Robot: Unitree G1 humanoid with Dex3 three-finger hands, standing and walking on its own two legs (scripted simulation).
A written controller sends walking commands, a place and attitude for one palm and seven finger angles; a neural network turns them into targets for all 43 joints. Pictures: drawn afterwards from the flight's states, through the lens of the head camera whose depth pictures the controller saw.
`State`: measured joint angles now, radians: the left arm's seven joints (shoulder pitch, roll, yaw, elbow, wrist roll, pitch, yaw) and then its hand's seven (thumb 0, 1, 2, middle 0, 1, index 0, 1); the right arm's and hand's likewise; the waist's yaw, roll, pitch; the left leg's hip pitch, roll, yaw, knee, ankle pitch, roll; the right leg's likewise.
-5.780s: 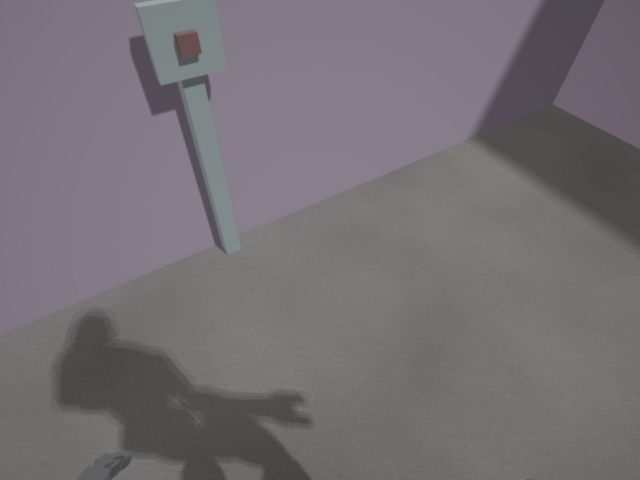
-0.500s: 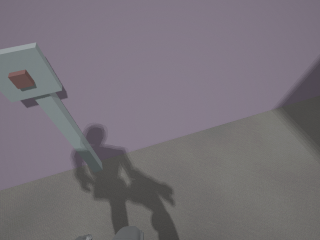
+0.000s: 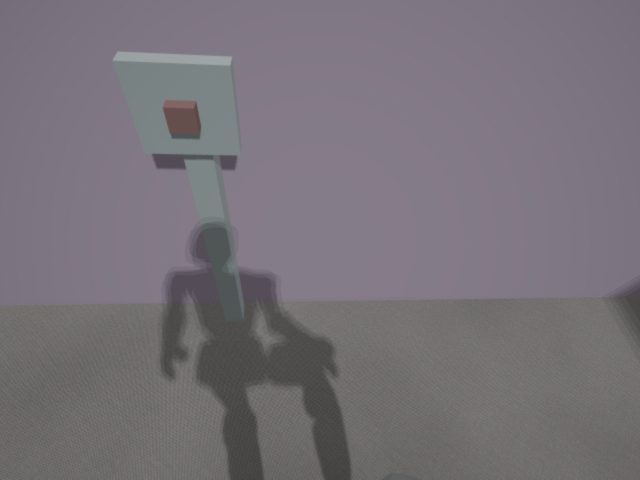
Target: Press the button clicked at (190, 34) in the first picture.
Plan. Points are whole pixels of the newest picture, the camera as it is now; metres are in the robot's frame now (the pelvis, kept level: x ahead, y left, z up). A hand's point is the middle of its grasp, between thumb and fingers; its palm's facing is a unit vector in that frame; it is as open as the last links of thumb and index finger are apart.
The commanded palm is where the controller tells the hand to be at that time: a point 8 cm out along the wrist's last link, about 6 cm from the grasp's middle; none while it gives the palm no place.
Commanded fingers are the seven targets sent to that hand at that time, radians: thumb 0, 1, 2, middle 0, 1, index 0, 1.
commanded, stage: turn to face it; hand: left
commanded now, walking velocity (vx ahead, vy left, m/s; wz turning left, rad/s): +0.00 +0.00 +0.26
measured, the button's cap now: (183, 116) +0.65 +0.29 +0.07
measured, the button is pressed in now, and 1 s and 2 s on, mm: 0 0 0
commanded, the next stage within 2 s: take the last steps up to it in 0.06 s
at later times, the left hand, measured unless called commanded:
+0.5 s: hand out of the picture -0.03 +0.15 -0.16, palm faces +0.23 -0.94 -0.24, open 7.3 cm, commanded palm none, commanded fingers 0.00 0.90 0.90 -0.20 -0.30 -0.20 -0.30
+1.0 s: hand out of the picture +0.11 +0.27 -0.18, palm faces +0.20 -0.97 -0.16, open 7.4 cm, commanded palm none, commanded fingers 0.00 0.90 0.90 -0.20 -0.30 -0.20 -0.30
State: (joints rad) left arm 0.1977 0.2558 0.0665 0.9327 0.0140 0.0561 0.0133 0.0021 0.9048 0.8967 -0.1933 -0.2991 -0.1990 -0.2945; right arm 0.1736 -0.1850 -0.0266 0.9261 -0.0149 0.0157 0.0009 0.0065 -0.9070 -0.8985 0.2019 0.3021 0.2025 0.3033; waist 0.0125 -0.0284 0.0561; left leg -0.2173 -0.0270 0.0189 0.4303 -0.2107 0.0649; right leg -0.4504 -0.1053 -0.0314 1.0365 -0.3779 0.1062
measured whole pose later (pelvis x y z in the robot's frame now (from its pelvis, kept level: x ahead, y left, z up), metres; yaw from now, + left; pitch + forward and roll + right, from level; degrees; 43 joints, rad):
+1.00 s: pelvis +0.10 +0.08 +0.00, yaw +7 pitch -2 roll +0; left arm 0.27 0.19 0.06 1.07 0.02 0.00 0.01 0.00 0.91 0.90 -0.19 -0.30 -0.20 -0.29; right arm 0.30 -0.14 -0.03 1.08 -0.01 -0.07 -0.03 -0.01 -0.94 -0.90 0.20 0.30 0.20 0.30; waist 0.02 -0.05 0.00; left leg -0.08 -0.01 0.19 0.34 -0.23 0.07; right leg -0.52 -0.11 -0.07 1.06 -0.24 0.03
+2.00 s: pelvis +0.12 +0.08 +0.00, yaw +6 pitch +0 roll +2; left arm 0.33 0.16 0.03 1.13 0.01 0.02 0.01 0.00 0.91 0.90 -0.19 -0.30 -0.20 -0.29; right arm 0.28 -0.15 -0.04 1.10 -0.02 -0.01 -0.03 0.01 -0.92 -0.90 0.20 0.30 0.20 0.30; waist -0.01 -0.01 0.02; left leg -0.23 0.01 0.11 0.40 -0.17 0.01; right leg -0.17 -0.05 -0.03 0.47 -0.30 0.02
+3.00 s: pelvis +0.13 +0.08 -0.01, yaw +6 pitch -2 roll -1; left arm 0.34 0.15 0.00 1.08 0.02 0.00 0.06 0.00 0.90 0.90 -0.20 -0.30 -0.20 -0.29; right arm 0.23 -0.15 -0.01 1.03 -0.01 -0.02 -0.04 0.01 -0.94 -0.90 0.20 0.30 0.20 0.30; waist 0.02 -0.03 0.01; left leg -0.26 -0.02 0.07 0.57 -0.29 0.07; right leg -0.14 0.01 -0.05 0.51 -0.34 0.00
